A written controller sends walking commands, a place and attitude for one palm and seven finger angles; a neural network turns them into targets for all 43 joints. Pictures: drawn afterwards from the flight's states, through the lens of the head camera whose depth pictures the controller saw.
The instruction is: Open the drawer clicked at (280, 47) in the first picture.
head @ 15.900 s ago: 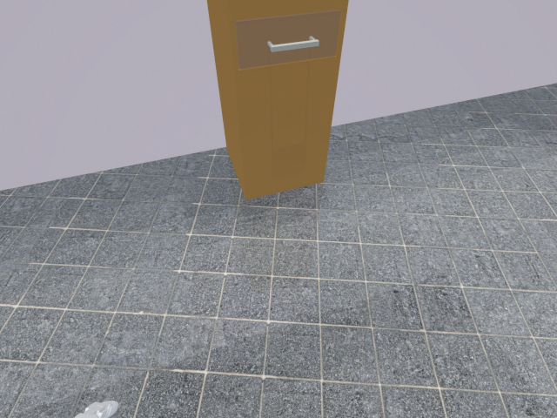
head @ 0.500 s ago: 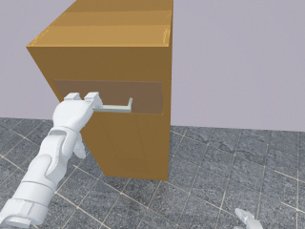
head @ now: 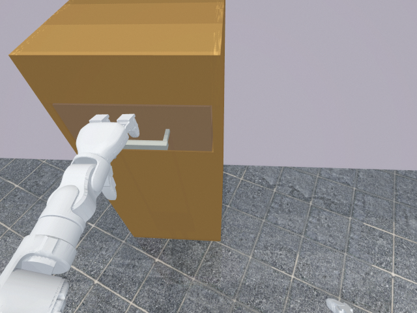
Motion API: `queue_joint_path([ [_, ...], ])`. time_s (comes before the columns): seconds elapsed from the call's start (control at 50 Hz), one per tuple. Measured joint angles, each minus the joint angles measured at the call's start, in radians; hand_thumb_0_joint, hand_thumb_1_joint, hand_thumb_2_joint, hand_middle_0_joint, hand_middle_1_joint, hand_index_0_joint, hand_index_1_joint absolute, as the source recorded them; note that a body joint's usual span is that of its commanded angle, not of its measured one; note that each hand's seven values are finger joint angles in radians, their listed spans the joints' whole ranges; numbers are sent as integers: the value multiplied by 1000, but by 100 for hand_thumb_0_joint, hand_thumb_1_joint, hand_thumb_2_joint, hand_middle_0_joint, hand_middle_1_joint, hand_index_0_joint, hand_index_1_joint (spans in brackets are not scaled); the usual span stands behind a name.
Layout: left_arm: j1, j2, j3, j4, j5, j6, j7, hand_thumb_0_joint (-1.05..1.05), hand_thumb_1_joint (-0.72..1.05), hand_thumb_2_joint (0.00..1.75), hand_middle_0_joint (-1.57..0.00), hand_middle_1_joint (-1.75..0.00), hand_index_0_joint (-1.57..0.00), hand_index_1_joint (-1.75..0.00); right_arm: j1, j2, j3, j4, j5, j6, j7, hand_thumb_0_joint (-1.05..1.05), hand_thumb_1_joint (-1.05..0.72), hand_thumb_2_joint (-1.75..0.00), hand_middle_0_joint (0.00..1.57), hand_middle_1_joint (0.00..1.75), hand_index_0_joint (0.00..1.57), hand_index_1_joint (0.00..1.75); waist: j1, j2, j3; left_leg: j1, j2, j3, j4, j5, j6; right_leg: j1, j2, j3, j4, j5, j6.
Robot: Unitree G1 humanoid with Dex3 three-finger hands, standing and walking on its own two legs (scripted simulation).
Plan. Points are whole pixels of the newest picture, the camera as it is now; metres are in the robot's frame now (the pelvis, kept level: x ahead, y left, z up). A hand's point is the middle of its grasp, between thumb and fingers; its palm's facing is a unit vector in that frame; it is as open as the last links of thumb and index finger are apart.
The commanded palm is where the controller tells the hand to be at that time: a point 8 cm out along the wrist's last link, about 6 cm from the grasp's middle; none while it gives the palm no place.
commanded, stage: move the hooked fingers above the handle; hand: left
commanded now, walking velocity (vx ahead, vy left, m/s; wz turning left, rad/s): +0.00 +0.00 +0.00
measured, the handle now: (134, 138) +0.51 +0.23 +0.01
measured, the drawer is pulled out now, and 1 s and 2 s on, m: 0.00 0.00 0.00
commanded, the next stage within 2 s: none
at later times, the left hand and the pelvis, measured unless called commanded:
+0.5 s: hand (129, 140) +0.46 +0.22 +0.06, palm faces -0.06 -0.03 -1.00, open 13.8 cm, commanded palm +0.44 +0.22 +0.12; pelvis +0.00 +0.00 -0.01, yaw -1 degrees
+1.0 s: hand (130, 141) +0.45 +0.21 +0.07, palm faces -0.03 -0.02 -1.00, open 13.8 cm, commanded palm +0.44 +0.22 +0.12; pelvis -0.01 +0.01 -0.01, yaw -1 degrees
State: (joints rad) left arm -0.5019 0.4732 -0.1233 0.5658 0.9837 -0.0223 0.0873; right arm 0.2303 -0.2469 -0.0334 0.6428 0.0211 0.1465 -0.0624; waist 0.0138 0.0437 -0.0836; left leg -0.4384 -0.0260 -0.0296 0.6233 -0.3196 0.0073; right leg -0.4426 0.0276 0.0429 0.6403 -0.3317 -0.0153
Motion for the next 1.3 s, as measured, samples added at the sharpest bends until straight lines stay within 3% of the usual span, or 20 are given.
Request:
queue_joint_path([
  [0.16, -95, -13, 5, 91, 34, -73, 52, 0, -49, 30, -32, -120, -33, -120, 27, -4, -20, 6, -7, -3, 4, 1, -91, -90, 20, 30, 20, 30, -20, -6, -8, -63, 2, 0, 43, -15, 0, -60, 3, -1, 36, -10, -1],
  [0.28, -169, -8, 37, 217, 56, -33, 106, 0, -49, 30, -32, -120, -32, -120, 44, -5, -16, 18, -5, 6, 13, 1, -91, -90, 20, 30, 20, 30, -44, -3, -20, -102, 6, 11, 58, -19, 1, -103, 8, 9, 51, -11, 1],
  [0.38, -221, 16, 44, 310, 59, -3, 89, 0, -49, 30, -32, -120, -32, -120, 72, -2, -16, 20, -4, 10, 12, 1, -91, -90, 20, 30, 20, 30, -63, -4, -22, -125, 10, 12, 59, -17, 2, -124, 11, 10, 46, -4, 3],
  [0.48, -240, 21, 41, 323, 53, -50, 67, 0, -49, 30, -32, -120, -32, -120, 106, -3, -27, 31, -10, 8, 6, 1, -91, -90, 20, 30, 20, 30, -76, -9, -29, -140, 12, 10, 66, -21, 4, -134, 13, 8, 41, -3, 5],
  [0.58, -238, 10, 63, 310, 70, -96, 99, 0, -49, 30, -33, -120, -32, -120, 123, -9, -38, 34, -16, 9, 13, 1, -91, -90, 20, 30, 20, 30, -84, -10, -42, -159, 14, 17, 84, -32, 8, -151, 16, 14, 51, -7, 8],
  [0.64, -233, 2, 79, 318, 83, -95, 132, 0, -49, 30, -35, -122, -32, -120, 124, -11, -40, 33, -17, 12, 22, 1, -91, -90, 20, 30, 20, 30, -84, -7, -49, -168, 15, 24, 93, -37, 11, -162, 17, 21, 59, -10, 11],
  [0.74, -223, 5, 102, 333, 98, -43, 166, 0, -49, 30, -35, -122, -33, -120, 113, -5, -36, 24, -14, 16, 32, 1, -91, -90, 20, 30, 20, 30, -82, 1, -50, -168, 15, 35, 91, -35, 15, -166, 17, 32, 59, -5, 15],
  [0.86, -223, -1, 47, 327, 69, 15, 134, 0, -49, 30, -33, -121, -33, -120, 105, 7, -33, 25, -8, 13, 33, 1, -91, -90, 20, 30, 20, 30, -65, 6, -50, -143, 10, 26, 78, -27, 17, -135, 11, 23, 41, 1, 18],
  [0.98, -238, -35, -8, 315, 59, -7, 92, 0, -49, 30, -33, -120, -32, -120, 81, 9, -22, 22, -6, 7, 20, 1, -91, -90, 20, 30, 21, 30, -63, -6, -43, -123, 3, 14, 73, -21, 17, -110, 4, 11, 36, 1, 18],
  [1.1, -259, -27, 36, 328, 92, -45, 125, 0, -49, 30, -32, -120, -33, -120, 53, 4, -13, -1, -10, -5, 14, 1, -91, -90, 20, 30, 21, 30, -78, -14, -35, -144, 5, 21, 85, -20, 15, -136, 7, 17, 55, 2, 16],
  [1.2, -273, 11, 73, 372, 96, -10, 148, 0, -49, 30, -32, -120, -32, -120, 61, -2, -12, -3, -10, -5, 14, 1, -91, -90, 20, 30, 20, 30, -78, -10, -36, -160, 9, 27, 85, -19, 13, -156, 11, 23, 58, 4, 15],
  [1.3, -258, 32, 39, 370, 67, 15, 98, 0, -49, 30, -32, -120, -32, -120, 97, -5, -22, 10, -7, -1, 13, 1, -91, -90, 20, 30, 20, 30, -66, -6, -38, -154, 11, 19, 77, -19, 12, -145, 12, 15, 43, 5, 14],
])
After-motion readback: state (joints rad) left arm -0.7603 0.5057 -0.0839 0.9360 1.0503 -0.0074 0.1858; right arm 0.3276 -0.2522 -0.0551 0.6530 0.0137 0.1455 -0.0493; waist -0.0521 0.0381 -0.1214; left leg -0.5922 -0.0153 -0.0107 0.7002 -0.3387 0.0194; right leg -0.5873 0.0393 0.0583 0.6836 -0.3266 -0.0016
